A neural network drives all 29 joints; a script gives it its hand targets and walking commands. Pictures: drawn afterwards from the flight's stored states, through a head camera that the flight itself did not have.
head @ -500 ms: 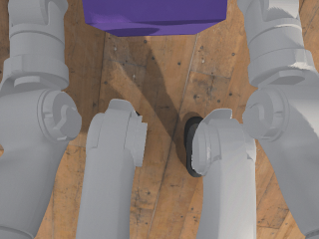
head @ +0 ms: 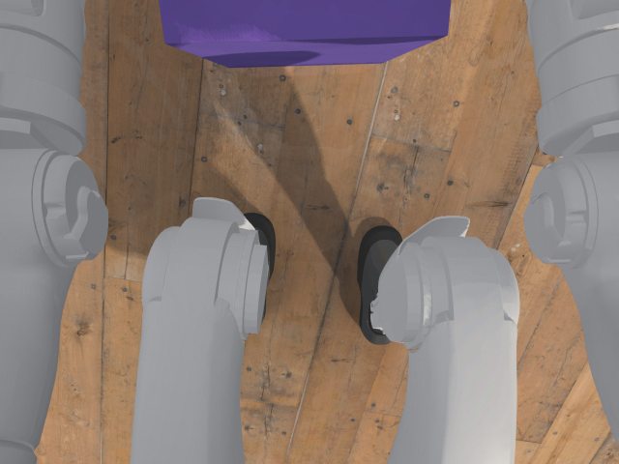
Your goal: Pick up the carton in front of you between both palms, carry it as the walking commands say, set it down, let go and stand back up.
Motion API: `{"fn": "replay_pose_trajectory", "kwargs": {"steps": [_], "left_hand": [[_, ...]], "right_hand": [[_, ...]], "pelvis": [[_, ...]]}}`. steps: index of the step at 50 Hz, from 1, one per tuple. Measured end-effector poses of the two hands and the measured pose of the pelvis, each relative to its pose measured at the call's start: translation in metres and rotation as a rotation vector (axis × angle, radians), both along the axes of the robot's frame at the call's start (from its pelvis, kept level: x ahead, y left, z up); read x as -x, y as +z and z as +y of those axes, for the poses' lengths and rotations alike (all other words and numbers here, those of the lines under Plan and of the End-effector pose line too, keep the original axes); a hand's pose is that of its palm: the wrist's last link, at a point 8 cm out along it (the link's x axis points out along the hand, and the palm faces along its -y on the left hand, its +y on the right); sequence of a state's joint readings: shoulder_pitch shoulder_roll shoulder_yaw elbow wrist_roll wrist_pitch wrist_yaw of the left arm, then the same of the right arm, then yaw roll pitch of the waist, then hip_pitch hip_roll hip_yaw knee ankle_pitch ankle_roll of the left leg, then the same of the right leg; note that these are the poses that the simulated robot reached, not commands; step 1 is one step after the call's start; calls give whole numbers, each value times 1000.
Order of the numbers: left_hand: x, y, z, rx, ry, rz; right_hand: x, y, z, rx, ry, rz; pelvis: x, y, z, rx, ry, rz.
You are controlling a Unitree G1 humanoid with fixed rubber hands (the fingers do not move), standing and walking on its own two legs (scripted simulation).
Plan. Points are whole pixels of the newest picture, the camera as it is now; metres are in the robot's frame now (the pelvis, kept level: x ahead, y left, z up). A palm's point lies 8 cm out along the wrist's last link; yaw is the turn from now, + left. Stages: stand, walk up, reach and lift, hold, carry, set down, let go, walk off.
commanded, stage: set down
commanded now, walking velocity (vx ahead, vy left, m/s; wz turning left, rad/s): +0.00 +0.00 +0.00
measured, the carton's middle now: out of the picture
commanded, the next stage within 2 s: let go in 0.96 s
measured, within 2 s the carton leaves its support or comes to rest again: neither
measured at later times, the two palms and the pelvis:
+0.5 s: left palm out of the picture +0.56 +0.25 +0.01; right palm out of the picture +0.60 -0.13 +0.01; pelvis +0.00 +0.00 +0.12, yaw +0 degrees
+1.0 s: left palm out of the picture +0.56 +0.26 +0.17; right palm out of the picture +0.60 -0.14 +0.16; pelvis +0.02 +0.00 +0.26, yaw +1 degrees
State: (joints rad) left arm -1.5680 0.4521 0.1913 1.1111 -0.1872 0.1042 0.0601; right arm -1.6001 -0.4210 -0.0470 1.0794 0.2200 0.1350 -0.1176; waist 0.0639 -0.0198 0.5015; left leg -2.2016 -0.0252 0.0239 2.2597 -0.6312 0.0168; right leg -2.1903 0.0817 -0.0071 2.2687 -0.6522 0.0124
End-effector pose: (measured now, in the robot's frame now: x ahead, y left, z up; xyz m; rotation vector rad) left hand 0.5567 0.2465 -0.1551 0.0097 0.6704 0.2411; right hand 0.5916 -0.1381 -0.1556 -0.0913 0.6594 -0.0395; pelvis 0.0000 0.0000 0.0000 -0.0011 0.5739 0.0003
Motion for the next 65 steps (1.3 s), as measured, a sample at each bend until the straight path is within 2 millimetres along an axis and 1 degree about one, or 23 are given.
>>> {"fn": "replay_pose_trajectory", "kwargs": {"steps": [2,5,10,14,17,27,35,43,47,51,54,57,61,65], "left_hand": [[-2,14,0,3,0,-22],[-5,41,-3,7,-3,-47],[-6,86,-5,13,-3,-37],[-5,115,-5,10,-5,-28],[-5,132,-4,5,-6,-29],[-7,181,4,-6,-4,-41],[-6,234,9,-1,-8,-40],[-4,286,10,4,-13,-44],[-4,309,10,4,-18,-45],[-2,327,9,-4,-30,-35],[2,336,8,-22,-53,-17],[13,342,8,-50,-87,15],[39,352,10,-84,-134,60],[68,368,13,-95,-155,88]], "right_hand": [[-2,14,5,-2,2,-17],[-6,41,11,-1,3,-35],[-8,87,15,0,-10,-19],[-8,117,14,-2,-14,-8],[-8,133,11,0,-16,-10],[-10,179,3,6,-23,-26],[-10,230,2,3,-16,-27],[-8,283,0,0,-12,-28],[-7,306,-1,1,-10,-29],[-4,324,-3,10,-6,-21],[3,334,-5,35,-1,-8],[17,341,-9,70,3,16],[47,351,-17,102,5,47],[78,366,-24,106,5,65]], "pelvis": [[3,3,0,1,4,-1],[7,14,-1,3,9,5],[8,43,0,8,16,56],[6,65,1,13,16,115],[4,79,1,16,16,151],[-4,127,2,17,15,222],[-13,173,2,12,20,254],[-19,220,1,11,23,259],[-21,243,1,10,23,252],[-25,264,1,10,23,245],[-30,279,2,12,23,237],[-37,294,3,14,23,220],[-48,315,5,14,21,184],[-60,334,8,13,21,138]]}}
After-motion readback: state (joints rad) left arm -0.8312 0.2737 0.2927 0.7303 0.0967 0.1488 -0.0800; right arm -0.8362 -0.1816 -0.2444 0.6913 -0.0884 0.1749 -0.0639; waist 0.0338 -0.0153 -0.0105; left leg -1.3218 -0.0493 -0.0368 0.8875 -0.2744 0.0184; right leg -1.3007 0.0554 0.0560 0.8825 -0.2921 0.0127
